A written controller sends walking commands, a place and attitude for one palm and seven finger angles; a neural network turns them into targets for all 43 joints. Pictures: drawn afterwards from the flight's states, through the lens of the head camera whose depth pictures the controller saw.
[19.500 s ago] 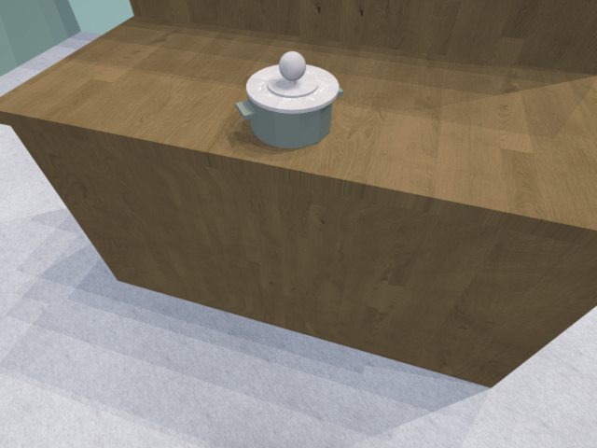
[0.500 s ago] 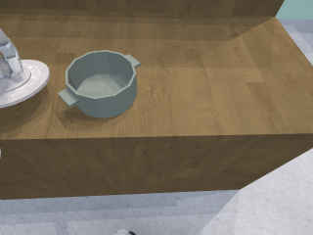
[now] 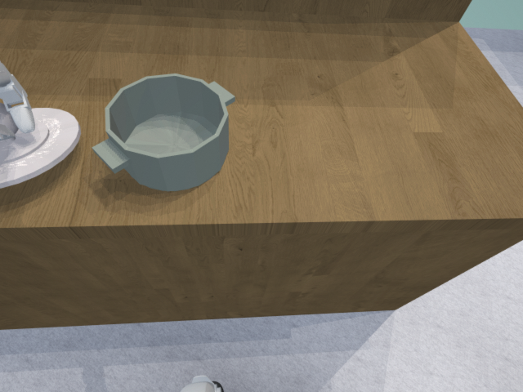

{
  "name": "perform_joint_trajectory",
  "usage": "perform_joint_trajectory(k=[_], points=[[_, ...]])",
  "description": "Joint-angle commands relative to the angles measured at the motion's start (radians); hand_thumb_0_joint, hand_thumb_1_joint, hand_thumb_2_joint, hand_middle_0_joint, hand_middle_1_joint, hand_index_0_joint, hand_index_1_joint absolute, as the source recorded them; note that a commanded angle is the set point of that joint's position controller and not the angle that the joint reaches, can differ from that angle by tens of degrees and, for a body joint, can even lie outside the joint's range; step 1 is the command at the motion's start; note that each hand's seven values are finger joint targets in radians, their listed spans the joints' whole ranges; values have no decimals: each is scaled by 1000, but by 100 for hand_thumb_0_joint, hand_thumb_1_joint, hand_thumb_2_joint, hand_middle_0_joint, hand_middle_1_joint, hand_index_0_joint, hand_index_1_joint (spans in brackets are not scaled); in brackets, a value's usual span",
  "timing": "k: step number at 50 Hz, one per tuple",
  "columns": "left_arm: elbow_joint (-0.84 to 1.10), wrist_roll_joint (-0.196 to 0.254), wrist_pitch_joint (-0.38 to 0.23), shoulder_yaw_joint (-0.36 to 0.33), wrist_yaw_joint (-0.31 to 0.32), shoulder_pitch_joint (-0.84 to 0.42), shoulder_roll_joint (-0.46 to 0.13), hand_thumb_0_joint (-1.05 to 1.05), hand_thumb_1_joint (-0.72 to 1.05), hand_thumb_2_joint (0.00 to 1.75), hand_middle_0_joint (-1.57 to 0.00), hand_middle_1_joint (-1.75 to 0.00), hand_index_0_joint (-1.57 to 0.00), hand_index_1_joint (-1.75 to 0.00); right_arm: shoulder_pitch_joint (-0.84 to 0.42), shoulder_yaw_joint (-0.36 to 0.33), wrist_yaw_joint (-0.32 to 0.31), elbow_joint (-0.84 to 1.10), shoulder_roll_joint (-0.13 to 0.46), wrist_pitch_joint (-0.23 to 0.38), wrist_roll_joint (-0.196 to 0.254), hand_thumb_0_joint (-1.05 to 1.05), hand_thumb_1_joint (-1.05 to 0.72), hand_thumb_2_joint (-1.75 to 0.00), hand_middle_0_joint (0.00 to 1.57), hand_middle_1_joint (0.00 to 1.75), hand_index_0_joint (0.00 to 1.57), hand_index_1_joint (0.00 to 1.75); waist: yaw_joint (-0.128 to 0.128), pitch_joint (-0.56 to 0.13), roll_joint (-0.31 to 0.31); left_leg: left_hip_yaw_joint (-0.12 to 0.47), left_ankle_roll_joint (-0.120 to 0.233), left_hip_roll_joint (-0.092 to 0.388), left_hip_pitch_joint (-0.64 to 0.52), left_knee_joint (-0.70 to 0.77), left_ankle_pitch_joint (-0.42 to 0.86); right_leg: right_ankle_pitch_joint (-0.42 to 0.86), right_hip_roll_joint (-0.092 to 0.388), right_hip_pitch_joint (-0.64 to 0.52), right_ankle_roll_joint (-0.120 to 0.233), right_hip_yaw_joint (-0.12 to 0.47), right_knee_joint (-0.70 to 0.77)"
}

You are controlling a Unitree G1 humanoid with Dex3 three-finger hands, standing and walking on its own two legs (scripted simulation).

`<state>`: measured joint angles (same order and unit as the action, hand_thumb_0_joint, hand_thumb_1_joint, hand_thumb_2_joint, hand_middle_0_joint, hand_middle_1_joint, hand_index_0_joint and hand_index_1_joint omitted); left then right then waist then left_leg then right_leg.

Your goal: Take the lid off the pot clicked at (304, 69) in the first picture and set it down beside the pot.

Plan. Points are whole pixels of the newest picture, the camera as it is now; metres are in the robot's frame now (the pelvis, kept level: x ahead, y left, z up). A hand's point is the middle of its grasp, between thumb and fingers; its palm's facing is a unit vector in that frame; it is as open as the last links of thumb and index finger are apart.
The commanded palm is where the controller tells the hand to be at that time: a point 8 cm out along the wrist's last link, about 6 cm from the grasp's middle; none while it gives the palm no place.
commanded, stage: lower the lid onto the table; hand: left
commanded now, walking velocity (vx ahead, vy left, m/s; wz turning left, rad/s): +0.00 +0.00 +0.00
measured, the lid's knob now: out of the picture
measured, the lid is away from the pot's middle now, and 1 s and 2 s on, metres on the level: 0.24 0.24 0.24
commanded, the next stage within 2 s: open the fingers wide in 0.52 s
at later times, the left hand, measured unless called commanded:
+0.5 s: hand out of the picture +0.46 +0.33 +0.12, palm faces -0.49 -0.18 -0.86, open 4.9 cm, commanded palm +0.54 +0.34 +0.17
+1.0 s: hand (0, 143) +0.46 +0.33 +0.11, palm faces -0.38 -0.12 -0.92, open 5.1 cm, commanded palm +0.48 +0.33 +0.17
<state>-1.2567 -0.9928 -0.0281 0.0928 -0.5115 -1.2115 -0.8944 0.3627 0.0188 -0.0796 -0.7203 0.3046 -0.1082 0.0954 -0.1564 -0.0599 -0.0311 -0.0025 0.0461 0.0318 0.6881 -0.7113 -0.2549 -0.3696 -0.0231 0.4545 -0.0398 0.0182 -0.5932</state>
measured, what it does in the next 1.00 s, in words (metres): stands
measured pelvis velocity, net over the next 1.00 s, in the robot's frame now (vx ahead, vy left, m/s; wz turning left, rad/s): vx -0.02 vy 0.01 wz -0.01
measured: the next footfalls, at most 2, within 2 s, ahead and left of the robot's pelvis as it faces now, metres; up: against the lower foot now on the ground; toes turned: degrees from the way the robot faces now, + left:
none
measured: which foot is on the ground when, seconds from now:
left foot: down 0.00-1.00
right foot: down 0.00-1.00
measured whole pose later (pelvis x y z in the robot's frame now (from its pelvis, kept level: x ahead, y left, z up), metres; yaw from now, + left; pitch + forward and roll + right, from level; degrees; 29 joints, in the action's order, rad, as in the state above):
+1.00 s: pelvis -0.02 +0.01 -0.01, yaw +0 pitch +14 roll -4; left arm -1.08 -0.99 -0.15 0.00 -0.42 -1.06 -0.87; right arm 0.31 0.02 -0.07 -0.64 0.28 -0.21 0.11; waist -0.13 -0.07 -0.03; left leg -0.01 0.06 0.03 0.79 -0.81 -0.28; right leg -0.41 -0.02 0.56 -0.04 0.02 -0.72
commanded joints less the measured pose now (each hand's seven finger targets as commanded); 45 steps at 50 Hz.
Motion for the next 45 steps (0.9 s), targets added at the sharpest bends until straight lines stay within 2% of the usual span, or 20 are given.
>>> perform_joint_trajectory(k=[1,4,7,9,15,16,18,20,24,26,27,29,30,31,32,35,36,41,43,45], points=[[268,-3,-10,-74,57,-555,-326,0,66,104,-64,-93,-97,-112,117,-68,-18,50,206,13,-9,0,-90,-90,20,30,20,30,-1,-460,-205,19,30,-25,-617,23,310,253,-79,180,58,-77,62],[249,-3,-12,-73,57,-547,-318,0,66,104,-64,-93,-97,-112,124,-68,-20,50,203,16,-7,0,-90,-90,20,30,20,30,-3,-448,-197,27,30,-26,-608,19,293,246,-81,189,61,-81,58],[180,4,-11,-24,54,-497,-236,0,66,104,-64,-93,-97,-112,129,-68,-20,46,201,15,-6,0,-90,-90,20,30,20,30,-13,-401,-171,32,29,-24,-593,13,289,227,-82,243,61,-87,52],[132,7,-9,-26,53,-466,-237,0,66,104,-64,-93,-97,-112,126,-65,-20,45,203,14,-5,0,-90,-90,20,30,20,30,-15,-352,-119,25,29,-27,-530,23,187,191,-81,237,61,-87,53],[159,11,-23,-8,54,-475,-211,0,66,104,-64,-93,-97,-112,121,-58,-27,46,200,14,0,0,-90,-90,20,30,20,30,-7,-405,-126,22,33,-25,-545,12,241,209,-82,241,63,-89,20],[123,-5,-16,-30,61,-480,-251,0,66,104,-64,-93,-97,-112,131,-64,-25,38,208,5,-4,0,-90,-90,20,30,20,30,-16,-392,-120,28,28,-20,-522,10,188,182,-80,259,59,-82,28],[99,7,-14,-9,57,-458,-224,0,66,104,-64,-93,-97,-112,129,-60,-27,43,208,6,0,0,-90,-90,20,30,20,30,-23,-350,-77,25,31,-23,-470,17,129,166,-76,259,59,-82,29],[148,13,-25,5,55,-479,-202,0,66,104,-64,-93,-97,-112,115,-54,-31,47,203,8,1,0,-90,-90,20,30,20,30,-9,-384,-127,15,32,-25,-501,14,169,176,-79,255,65,-86,11],[89,2,-26,-11,58,-455,-252,0,66,104,-64,-93,-97,-112,125,-52,-38,52,209,5,5,0,-90,-90,20,30,20,30,-25,-344,-74,13,33,-27,-412,8,73,143,-74,252,59,-72,13],[165,0,-36,-13,63,-519,-259,0,66,104,-64,-93,-97,-112,131,-58,-40,45,211,3,1,0,-90,-90,20,30,20,30,-21,-399,-168,23,27,-17,-479,7,97,134,-77,286,62,-71,8],[113,3,-37,8,62,-471,-218,0,66,104,-64,-93,-97,-112,132,-54,-41,49,203,9,4,0,-90,-90,20,30,20,30,-21,-374,-165,30,27,-20,-477,3,82,122,-78,303,66,-78,6],[107,3,-40,-17,62,-458,-241,0,66,104,-64,-93,-97,-112,135,-56,-44,48,206,11,3,0,-90,-90,20,30,20,30,-24,-371,-124,34,29,-16,-461,2,71,122,-78,297,64,-78,5],[104,17,-52,5,54,-427,-202,0,66,104,-64,-93,-97,-112,123,-45,-47,55,201,19,9,0,-90,-90,20,30,20,30,-19,-371,-91,26,34,-19,-459,2,100,136,-80,292,63,-85,-10],[119,7,-42,-124,69,-172,-247,0,66,104,-64,-93,-97,-112,126,-73,-14,109,181,-1,0,0,-90,-90,20,30,20,30,61,-414,-81,34,23,-38,-457,-17,218,171,-76,237,74,-98,-32],[288,-3,-90,-153,83,-157,-260,0,64,102,-63,-93,-95,-112,113,-81,-9,120,188,-26,-12,0,-90,-90,20,30,20,30,50,-429,-73,29,21,-31,-468,-28,283,200,-79,258,76,-94,-33],[334,16,-112,-117,94,-221,-216,0,60,97,-61,-93,-90,-111,82,-80,-8,120,184,-61,-5,0,-90,-90,20,30,20,30,26,-348,-50,17,32,-30,-449,-15,192,152,-76,274,71,-89,-12],[358,-2,-106,-163,107,-270,-307,0,59,96,-60,-93,-88,-110,87,-85,-7,114,191,-75,-6,0,-90,-90,20,30,20,30,33,-382,-89,30,26,-28,-461,-7,159,124,-75,274,70,-80,-8],[334,-13,-106,-172,114,-240,-331,0,50,92,-56,-92,-81,-107,73,-76,-5,124,180,-89,1,0,-90,-90,20,30,20,30,41,-400,-130,27,22,-36,-485,-19,179,129,-78,272,75,-81,-19],[333,-13,-101,-143,114,-237,-292,0,46,91,-55,-92,-78,-105,66,-75,-2,127,175,-93,1,0,-90,-90,20,30,20,30,37,-377,-146,32,21,-35,-486,-18,174,122,-79,288,80,-86,-17],[329,-3,-113,-167,113,-201,-310,0,42,90,-54,-90,-75,-103,55,-65,-6,138,173,-90,6,0,-90,-90,20,30,20,30,49,-395,-108,21,24,-38,-490,-24,214,147,-81,257,79,-90,-34]])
